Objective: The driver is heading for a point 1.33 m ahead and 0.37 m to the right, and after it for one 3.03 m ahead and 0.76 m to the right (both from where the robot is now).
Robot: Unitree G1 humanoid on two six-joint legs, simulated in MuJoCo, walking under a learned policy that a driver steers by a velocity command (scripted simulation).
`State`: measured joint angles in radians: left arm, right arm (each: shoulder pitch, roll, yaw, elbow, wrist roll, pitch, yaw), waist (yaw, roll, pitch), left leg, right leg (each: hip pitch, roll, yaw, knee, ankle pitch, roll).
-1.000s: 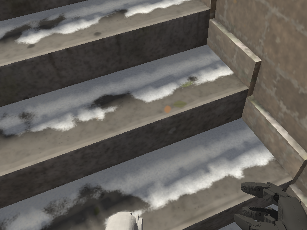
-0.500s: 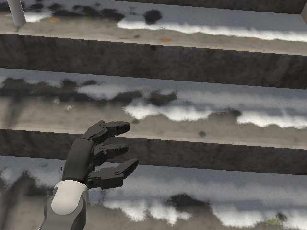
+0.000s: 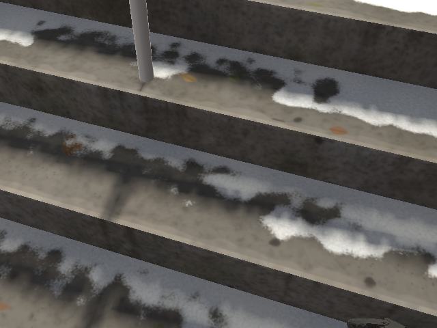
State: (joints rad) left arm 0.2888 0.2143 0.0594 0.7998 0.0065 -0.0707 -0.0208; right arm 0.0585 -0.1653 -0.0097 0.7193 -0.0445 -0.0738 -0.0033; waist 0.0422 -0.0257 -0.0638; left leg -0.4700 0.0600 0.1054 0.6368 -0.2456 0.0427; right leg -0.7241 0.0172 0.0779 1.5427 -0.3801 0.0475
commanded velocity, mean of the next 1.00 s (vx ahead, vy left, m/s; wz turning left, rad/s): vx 0.00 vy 0.00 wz -0.40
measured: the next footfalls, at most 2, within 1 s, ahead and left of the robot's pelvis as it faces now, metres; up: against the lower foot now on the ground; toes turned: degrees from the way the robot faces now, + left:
right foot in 0.22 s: +0.03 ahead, -0.15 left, +0.00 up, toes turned -16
left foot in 0.80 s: +0.14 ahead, +0.07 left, +0.00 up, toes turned -25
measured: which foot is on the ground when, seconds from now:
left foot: down 0.00-0.24, up 0.26-0.78, down 0.80-1.00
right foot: up 0.00-0.20, down 0.22-0.86, up 0.88-1.00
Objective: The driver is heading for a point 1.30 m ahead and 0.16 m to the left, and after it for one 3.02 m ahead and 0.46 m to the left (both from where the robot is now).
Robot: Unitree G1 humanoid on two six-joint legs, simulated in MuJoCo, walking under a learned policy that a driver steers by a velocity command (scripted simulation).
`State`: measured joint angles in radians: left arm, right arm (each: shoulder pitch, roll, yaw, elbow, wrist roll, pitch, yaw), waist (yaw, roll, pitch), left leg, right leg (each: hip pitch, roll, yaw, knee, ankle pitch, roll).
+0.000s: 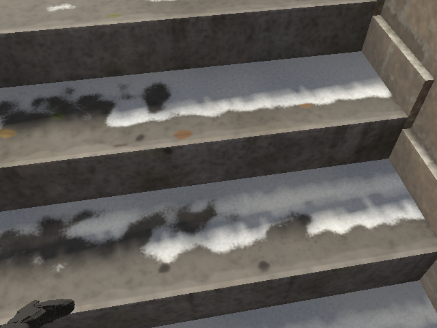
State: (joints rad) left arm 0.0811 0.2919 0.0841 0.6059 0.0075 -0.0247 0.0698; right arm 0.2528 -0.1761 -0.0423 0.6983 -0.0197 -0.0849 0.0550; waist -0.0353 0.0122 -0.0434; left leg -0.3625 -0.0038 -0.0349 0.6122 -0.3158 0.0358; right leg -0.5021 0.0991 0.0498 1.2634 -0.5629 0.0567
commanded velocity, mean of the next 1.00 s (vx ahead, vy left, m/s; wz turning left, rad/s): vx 0.08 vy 0.00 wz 0.28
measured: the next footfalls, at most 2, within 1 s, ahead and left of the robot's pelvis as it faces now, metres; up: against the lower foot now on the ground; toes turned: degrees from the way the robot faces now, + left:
right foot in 0.26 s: +0.01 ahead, -0.15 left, +0.00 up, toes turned +17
left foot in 0.70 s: -0.05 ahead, +0.09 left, +0.00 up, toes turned +28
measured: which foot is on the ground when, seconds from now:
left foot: down 0.00-0.26, up 0.28-0.68, down 0.70-1.00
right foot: up 0.00-0.24, down 0.26-0.78, up 0.80-1.00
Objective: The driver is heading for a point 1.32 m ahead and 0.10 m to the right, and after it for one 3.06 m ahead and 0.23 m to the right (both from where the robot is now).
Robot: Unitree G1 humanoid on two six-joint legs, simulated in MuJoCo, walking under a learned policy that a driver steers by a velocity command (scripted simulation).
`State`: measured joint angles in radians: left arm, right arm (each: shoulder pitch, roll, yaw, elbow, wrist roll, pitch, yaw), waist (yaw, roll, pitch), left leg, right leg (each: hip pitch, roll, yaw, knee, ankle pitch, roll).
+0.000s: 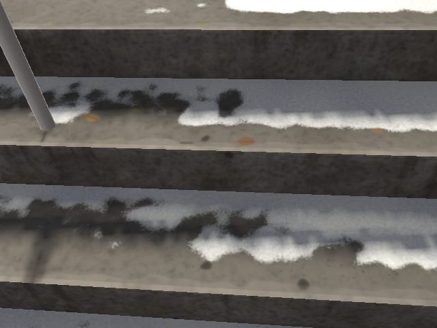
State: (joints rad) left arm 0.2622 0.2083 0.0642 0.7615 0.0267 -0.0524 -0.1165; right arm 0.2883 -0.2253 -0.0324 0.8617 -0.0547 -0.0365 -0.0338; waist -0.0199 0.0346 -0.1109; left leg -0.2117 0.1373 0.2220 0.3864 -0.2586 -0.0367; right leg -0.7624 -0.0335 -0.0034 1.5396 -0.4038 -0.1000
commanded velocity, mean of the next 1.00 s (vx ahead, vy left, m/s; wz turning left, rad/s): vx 0.77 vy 0.00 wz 0.00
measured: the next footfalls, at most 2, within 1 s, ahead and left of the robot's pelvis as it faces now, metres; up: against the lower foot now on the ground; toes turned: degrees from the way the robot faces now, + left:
right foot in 0.16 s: +0.06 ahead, -0.14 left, +0.00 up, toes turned -14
left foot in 0.50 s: +0.35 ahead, -0.15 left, +0.16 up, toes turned -21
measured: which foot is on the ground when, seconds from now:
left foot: down 0.00-0.16, up 0.18-0.48, down 0.50-0.92, up 0.94-1.00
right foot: up 0.00-0.14, down 0.16-0.48, up 0.50-0.88, down 0.90-1.00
